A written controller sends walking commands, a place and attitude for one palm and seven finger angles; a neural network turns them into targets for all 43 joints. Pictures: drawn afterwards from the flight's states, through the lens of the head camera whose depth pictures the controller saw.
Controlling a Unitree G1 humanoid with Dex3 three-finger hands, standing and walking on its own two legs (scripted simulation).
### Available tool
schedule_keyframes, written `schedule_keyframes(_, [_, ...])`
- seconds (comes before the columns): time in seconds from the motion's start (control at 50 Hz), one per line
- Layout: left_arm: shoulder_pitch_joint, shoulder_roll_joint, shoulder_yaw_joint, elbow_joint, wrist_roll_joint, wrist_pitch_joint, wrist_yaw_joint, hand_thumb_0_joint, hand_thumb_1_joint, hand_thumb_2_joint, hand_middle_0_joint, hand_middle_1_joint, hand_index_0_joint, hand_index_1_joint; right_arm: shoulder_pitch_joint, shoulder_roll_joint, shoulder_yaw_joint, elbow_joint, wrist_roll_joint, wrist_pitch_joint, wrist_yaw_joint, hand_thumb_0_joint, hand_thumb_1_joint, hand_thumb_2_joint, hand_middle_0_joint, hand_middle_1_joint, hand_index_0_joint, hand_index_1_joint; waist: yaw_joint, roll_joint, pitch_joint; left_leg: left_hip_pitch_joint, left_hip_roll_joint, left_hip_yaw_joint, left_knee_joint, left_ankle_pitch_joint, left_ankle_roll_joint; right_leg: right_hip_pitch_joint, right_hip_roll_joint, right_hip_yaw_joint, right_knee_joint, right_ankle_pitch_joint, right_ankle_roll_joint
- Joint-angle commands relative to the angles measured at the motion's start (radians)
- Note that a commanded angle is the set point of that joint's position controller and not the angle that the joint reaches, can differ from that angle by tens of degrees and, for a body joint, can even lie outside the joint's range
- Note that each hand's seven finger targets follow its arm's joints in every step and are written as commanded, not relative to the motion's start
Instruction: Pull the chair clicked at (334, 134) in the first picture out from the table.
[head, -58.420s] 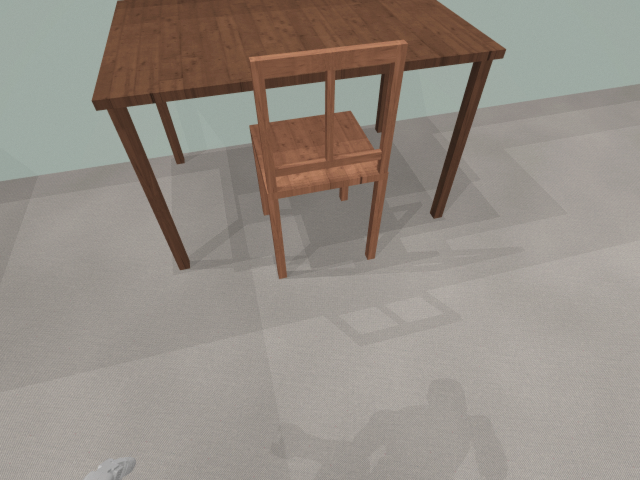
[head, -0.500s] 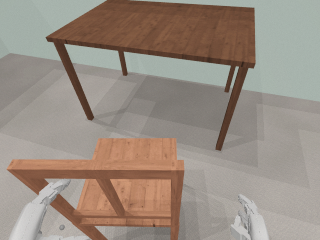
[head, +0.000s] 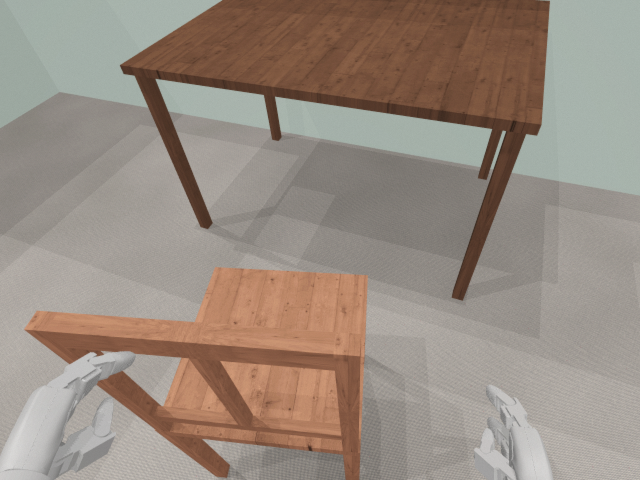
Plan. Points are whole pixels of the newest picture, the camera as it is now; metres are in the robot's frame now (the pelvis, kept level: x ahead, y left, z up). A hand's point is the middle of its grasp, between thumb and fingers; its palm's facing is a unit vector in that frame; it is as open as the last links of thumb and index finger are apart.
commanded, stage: draw the hand back to the body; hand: left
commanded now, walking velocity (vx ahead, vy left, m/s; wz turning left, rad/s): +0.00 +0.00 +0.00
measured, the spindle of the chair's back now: (226, 390) +0.24 +0.19 -0.09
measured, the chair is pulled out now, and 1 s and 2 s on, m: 0.62 0.62 0.62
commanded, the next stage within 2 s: step back with the hand held close in 0.24 s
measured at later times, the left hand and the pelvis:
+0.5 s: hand (71, 366) +0.17 +0.25 +0.16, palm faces +0.36 -0.82 -0.45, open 7.4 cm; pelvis -0.04 +0.00 +0.01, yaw -1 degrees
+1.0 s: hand out of the picture +0.12 +0.29 +0.17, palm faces +0.44 -0.74 -0.50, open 7.4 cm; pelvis -0.08 +0.03 +0.00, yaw -1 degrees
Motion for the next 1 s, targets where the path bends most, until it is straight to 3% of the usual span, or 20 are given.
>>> schedule_keyframes(0.0, [-0.327,0.244,0.419,-0.545,0.013,-0.262,0.122,0.000,0.900,0.900,-0.200,-0.300,-0.200,-0.300,-0.094,-0.083,-0.024,-0.148,0.004,-0.060,-0.007,0.000,-0.900,-0.900,0.200,0.300,0.200,0.300,-0.014,0.148,-0.269,0.060,0.003,0.064,-0.055,0.455,0.057,0.112,-0.056,0.010,-0.063,0.453,-0.010])
schedule_keyframes(0.06, [-0.329,0.178,0.400,-0.427,0.017,-0.267,0.112,0.000,0.900,0.900,-0.200,-0.300,-0.200,-0.300,-0.118,-0.084,-0.029,-0.142,0.001,-0.058,-0.004,0.000,-0.900,-0.900,0.200,0.300,0.200,0.300,-0.023,0.062,-0.210,0.048,0.001,0.068,-0.060,0.376,0.061,0.079,-0.049,0.030,-0.102,0.401,-0.007])
schedule_keyframes(0.1, [-0.380,0.154,0.402,-0.314,0.017,-0.291,0.099,0.000,0.900,0.900,-0.200,-0.300,-0.200,-0.300,-0.118,-0.095,-0.036,-0.142,-0.011,-0.037,-0.007,0.000,-0.900,-0.900,0.200,0.300,0.200,0.300,-0.033,-0.057,-0.161,0.060,0.009,0.074,-0.070,0.311,0.068,0.048,-0.052,0.027,-0.129,0.366,0.007])
schedule_keyframes(0.14, [-0.314,0.055,0.376,-0.087,0.014,-0.294,0.076,0.000,0.900,0.900,-0.200,-0.300,-0.200,-0.300,-0.134,-0.086,-0.049,-0.132,-0.014,-0.001,-0.001,0.000,-0.900,-0.900,0.200,0.300,0.200,0.300,-0.035,-0.201,-0.081,0.013,0.013,0.080,-0.080,0.227,0.073,0.025,-0.049,0.019,-0.153,0.280,0.021])
schedule_keyframes(0.18, [-0.198,-0.048,0.324,0.103,0.005,-0.285,0.042,0.000,0.900,0.900,-0.200,-0.300,-0.200,-0.300,-0.141,-0.081,-0.059,-0.129,-0.004,0.057,0.015,0.000,-0.900,-0.900,0.200,0.300,0.200,0.300,-0.033,-0.251,-0.003,-0.043,0.013,0.084,-0.085,0.187,0.075,0.010,-0.052,0.021,-0.174,0.240,0.026])
schedule_keyframes(0.28, [-0.209,-0.045,0.282,0.003,-0.007,-0.343,0.012,0.000,0.900,0.900,-0.200,-0.300,-0.200,-0.300,-0.189,-0.082,-0.067,-0.193,0.000,0.127,0.025,0.000,-0.900,-0.900,0.200,0.300,0.200,0.300,-0.019,-0.112,0.016,-0.073,0.008,0.069,-0.111,0.084,0.086,-0.010,-0.062,0.042,-0.213,0.064,0.017])
schedule_keyframes(0.34, [-0.295,0.063,0.330,-0.260,-0.002,-0.391,0.028,0.000,0.900,0.900,-0.200,-0.300,-0.200,-0.300,-0.197,-0.086,-0.063,-0.229,-0.011,0.095,0.015,0.000,-0.900,-0.900,0.200,0.300,0.200,0.300,-0.004,-0.044,-0.145,0.000,0.011,0.070,-0.115,0.118,0.090,0.052,-0.068,0.058,-0.198,0.083,0.007])
schedule_keyframes(0.36, [-0.535,0.279,0.520,-0.429,0.002,-0.458,0.041,0.000,0.900,0.900,-0.200,-0.300,-0.200,-0.300,-0.136,-0.094,-0.048,-0.265,-0.008,0.110,0.013,0.000,-0.900,-0.900,0.200,0.300,0.200,0.300,-0.043,0.010,-0.050,-0.067,0.021,0.017,-0.119,0.054,0.108,-0.017,-0.118,0.195,-0.280,0.068,-0.007])
schedule_keyframes(0.38, [-0.457,0.243,0.516,-0.382,0.003,-0.460,0.045,0.000,0.900,0.900,-0.200,-0.300,-0.200,-0.300,-0.126,-0.083,-0.070,-0.224,-0.011,0.113,0.006,0.000,-0.900,-0.900,0.200,0.300,0.200,0.300,-0.051,-0.082,-0.044,-0.070,0.010,0.031,-0.074,0.036,0.102,-0.039,-0.151,0.222,-0.313,0.047,-0.030])
schedule_keyframes(0.4, [-0.366,0.197,0.493,-0.363,0.005,-0.453,0.048,0.000,0.900,0.900,-0.200,-0.300,-0.200,-0.300,-0.121,-0.076,-0.071,-0.225,-0.014,0.115,0.007,0.000,-0.900,-0.900,0.200,0.300,0.200,0.300,-0.052,-0.092,-0.067,-0.034,0.001,0.041,-0.048,0.052,0.098,-0.055,-0.171,0.231,-0.320,0.055,-0.041])
schedule_keyframes(0.44, [-0.269,0.136,0.461,-0.355,0.005,-0.450,0.056,0.000,0.900,0.900,-0.200,-0.300,-0.200,-0.300,-0.111,-0.079,-0.068,-0.232,-0.020,0.127,0.005,0.000,-0.900,-0.900,0.200,0.300,0.200,0.300,-0.055,-0.013,-0.091,-0.014,0.015,0.023,-0.079,0.114,0.090,-0.043,-0.168,0.207,-0.289,0.105,-0.042])
schedule_keyframes(0.46, [-0.237,0.131,0.468,-0.364,0.004,-0.457,0.060,0.000,0.900,0.900,-0.200,-0.300,-0.200,-0.300,-0.110,-0.090,-0.073,-0.230,-0.022,0.129,0.000,0.000,-0.900,-0.900,0.200,0.300,0.200,0.300,-0.056,0.086,-0.116,-0.017,0.036,0.003,-0.128,0.172,0.090,-0.006,-0.145,0.182,-0.246,0.173,-0.034])
schedule_keyframes(0.5, [-0.140,0.083,0.457,-0.301,0.009,-0.455,0.067,0.000,0.900,0.900,-0.200,-0.300,-0.200,-0.300,-0.106,-0.090,-0.078,-0.231,-0.020,0.142,0.003,0.000,-0.900,-0.900,0.200,0.300,0.200,0.300,-0.054,0.118,-0.151,-0.064,0.070,-0.024,-0.180,0.278,0.090,0.071,-0.095,0.127,-0.171,0.257,-0.009])
schedule_keyframes(0.56, [-0.069,0.028,0.432,-0.170,0.017,-0.431,0.061,0.000,0.900,0.900,-0.200,-0.300,-0.200,-0.300,-0.097,-0.087,-0.105,-0.219,-0.016,0.169,0.006,0.000,-0.900,-0.900,0.200,0.300,0.200,0.300,-0.065,-0.005,-0.185,-0.079,0.061,0.014,-0.145,0.342,0.077,0.103,-0.098,0.108,-0.159,0.371,-0.001])
schedule_keyframes(0.62, [-0.074,0.023,0.417,-0.129,0.024,-0.413,0.060,0.000,0.900,0.900,-0.200,-0.300,-0.200,-0.300,-0.108,-0.093,-0.120,-0.224,-0.014,0.188,0.008,0.000,-0.900,-0.900,0.200,0.300,0.200,0.300,-0.068,-0.146,-0.180,-0.099,0.058,0.013,-0.122,0.325,0.071,0.074,-0.107,0.103,-0.165,0.370,0.001])
schedule_keyframes(0.7, [-0.089,0.041,0.403,-0.192,0.033,-0.402,0.066,0.000,0.900,0.900,-0.200,-0.300,-0.200,-0.300,-0.121,-0.090,-0.117,-0.237,-0.014,0.191,0.003,0.000,-0.900,-0.900,0.200,0.300,0.200,0.300,-0.066,-0.175,-0.174,-0.123,0.063,0.001,-0.136,0.249,0.083,0.037,-0.104,0.104,-0.164,0.283,0.004])
schedule_keyframes(0.74, [-0.120,0.068,0.412,-0.269,0.036,-0.409,0.071,0.000,0.900,0.900,-0.200,-0.300,-0.200,-0.300,-0.121,-0.087,-0.109,-0.246,-0.018,0.186,-0.001,0.000,-0.900,-0.900,0.200,0.300,0.200,0.300,-0.061,-0.155,-0.167,-0.157,0.071,-0.011,-0.154,0.195,0.091,0.031,-0.097,0.104,-0.157,0.221,0.011])
schedule_keyframes(0.86, [-0.193,0.128,0.482,-0.412,0.057,-0.459,0.087,0.000,0.900,0.900,-0.200,-0.300,-0.200,-0.300,-0.102,-0.086,-0.092,-0.255,-0.027,0.138,-0.018,0.000,-0.900,-0.900,0.200,0.300,0.200,0.300,-0.058,0.156,-0.134,-0.478,0.149,-0.089,-0.301,-0.139,0.148,0.235,-0.032,0.072,0.048,0.183,0.038])
schedule_keyframes(0.92, [-0.170,0.088,0.475,-0.371,0.056,-0.477,0.080,0.000,0.900,0.900,-0.200,-0.300,-0.200,-0.300,-0.065,-0.079,-0.090,-0.257,-0.031,0.115,-0.010,0.000,-0.900,-0.900,0.200,0.300,0.200,0.300,-0.059,0.144,-0.121,-0.545,0.134,-0.078,-0.260,-0.200,0.140,0.251,-0.027,0.075,0.062,0.205,0.033])
schedule_keyframes(0.98, [-0.156,0.056,0.450,-0.329,0.044,-0.475,0.072,0.000,0.900,0.900,-0.200,-0.300,-0.200,-0.300,-0.040,-0.076,-0.094,-0.247,-0.030,0.111,0.000,0.000,-0.900,-0.900,0.200,0.300,0.200,0.300,-0.069,0.043,-0.125,-0.459,0.087,-0.041,-0.165,-0.169,0.111,0.147,-0.054,0.124,-0.019,0.211,0.015])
